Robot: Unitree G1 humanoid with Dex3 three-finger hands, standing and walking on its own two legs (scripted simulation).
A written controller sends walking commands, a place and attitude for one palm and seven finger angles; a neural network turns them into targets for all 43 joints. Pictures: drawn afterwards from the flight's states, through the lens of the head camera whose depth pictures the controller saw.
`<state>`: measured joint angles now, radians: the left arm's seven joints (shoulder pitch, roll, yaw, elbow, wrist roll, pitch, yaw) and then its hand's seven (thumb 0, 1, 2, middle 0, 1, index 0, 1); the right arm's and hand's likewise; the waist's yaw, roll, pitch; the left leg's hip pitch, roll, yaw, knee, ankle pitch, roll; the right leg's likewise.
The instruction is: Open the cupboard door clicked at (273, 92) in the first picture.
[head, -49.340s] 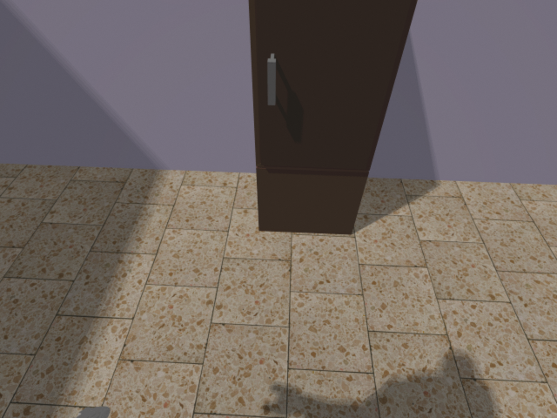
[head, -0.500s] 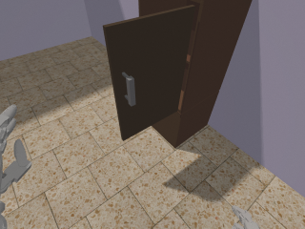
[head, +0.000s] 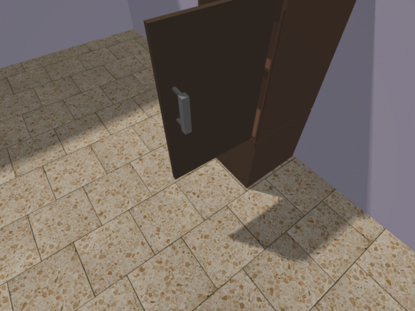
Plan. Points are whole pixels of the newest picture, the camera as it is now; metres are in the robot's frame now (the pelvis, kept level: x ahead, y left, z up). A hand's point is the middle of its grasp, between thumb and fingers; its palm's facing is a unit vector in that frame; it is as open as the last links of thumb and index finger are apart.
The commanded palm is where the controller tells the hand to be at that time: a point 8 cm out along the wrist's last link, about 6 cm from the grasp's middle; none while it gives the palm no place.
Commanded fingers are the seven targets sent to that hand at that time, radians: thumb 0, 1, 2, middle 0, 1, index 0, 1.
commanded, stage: let the arm hang, fingers relaxed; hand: left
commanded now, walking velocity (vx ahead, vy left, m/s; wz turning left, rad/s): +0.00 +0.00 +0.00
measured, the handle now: (181, 110) +0.62 +0.12 +0.00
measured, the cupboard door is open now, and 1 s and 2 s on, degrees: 88 88 88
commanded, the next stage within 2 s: look to check the result in 0.58 s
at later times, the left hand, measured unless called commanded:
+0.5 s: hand out of the picture +0.03 +0.18 -0.17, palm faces +0.00 -0.98 -0.22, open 7.3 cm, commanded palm none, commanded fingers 0.00 0.90 0.90 -0.20 -0.30 -0.20 -0.30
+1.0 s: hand out of the picture +0.06 +0.21 -0.16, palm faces -0.01 -0.96 -0.29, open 7.4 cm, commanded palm none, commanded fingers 0.00 0.90 0.90 -0.20 -0.30 -0.20 -0.30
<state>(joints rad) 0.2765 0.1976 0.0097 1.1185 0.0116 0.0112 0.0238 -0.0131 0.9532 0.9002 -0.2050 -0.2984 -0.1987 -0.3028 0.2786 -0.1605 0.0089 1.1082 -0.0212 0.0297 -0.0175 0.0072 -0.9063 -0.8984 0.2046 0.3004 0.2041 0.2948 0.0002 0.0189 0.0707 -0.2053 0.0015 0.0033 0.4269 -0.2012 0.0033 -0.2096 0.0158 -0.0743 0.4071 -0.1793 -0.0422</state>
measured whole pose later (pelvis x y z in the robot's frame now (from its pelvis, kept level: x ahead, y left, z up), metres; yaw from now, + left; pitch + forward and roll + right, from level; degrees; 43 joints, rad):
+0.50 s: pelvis +0.00 +0.00 +0.00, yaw -1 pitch -2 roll +0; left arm 0.22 0.16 0.02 1.14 0.01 0.00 0.03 0.00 0.92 0.90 -0.20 -0.30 -0.20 -0.30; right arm 0.29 -0.15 0.00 1.14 -0.02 0.01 -0.02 0.00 -0.91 -0.90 0.20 0.30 0.20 0.29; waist -0.01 0.02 0.04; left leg -0.18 0.00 0.02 0.41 -0.20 0.01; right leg -0.21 0.01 -0.05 0.42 -0.19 -0.04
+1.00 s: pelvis +0.02 +0.00 +0.00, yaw -1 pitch -2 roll +0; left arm 0.17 0.24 0.02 1.15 0.01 -0.02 0.02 0.00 0.91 0.90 -0.20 -0.30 -0.20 -0.30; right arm 0.19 -0.25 -0.01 1.14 -0.02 0.01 -0.02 0.00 -0.91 -0.90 0.20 0.30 0.20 0.29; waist -0.01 0.03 0.06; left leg -0.14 0.00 0.02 0.36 -0.20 0.00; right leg -0.16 0.02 -0.06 0.37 -0.18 -0.04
